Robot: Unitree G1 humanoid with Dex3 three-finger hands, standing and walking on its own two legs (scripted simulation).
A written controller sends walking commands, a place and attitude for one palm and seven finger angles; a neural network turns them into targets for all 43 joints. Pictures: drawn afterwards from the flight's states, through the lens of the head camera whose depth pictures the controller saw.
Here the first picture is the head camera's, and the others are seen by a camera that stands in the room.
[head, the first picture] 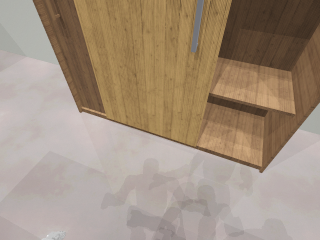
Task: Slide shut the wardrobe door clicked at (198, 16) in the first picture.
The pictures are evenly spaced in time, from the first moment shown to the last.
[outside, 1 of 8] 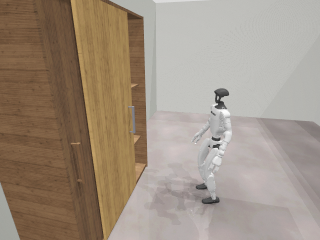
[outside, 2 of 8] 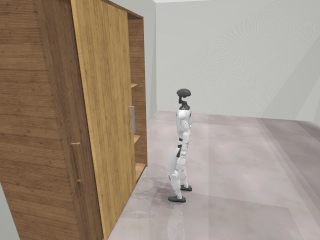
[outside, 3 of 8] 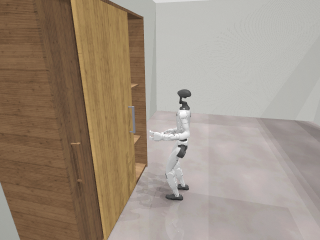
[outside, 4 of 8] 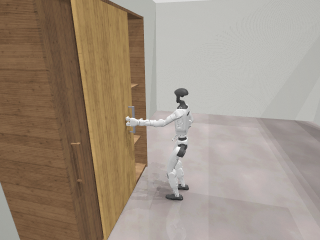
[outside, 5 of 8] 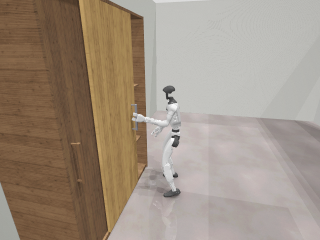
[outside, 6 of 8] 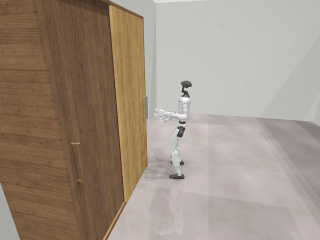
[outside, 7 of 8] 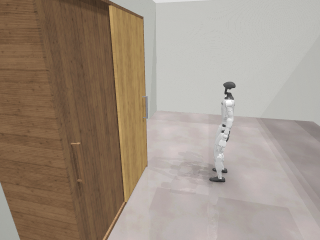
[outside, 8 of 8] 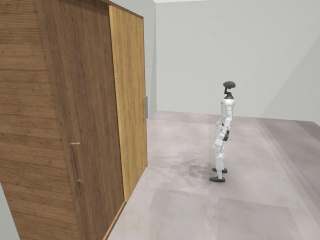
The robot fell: no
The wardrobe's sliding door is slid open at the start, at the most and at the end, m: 0.47 0.47 0.00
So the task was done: yes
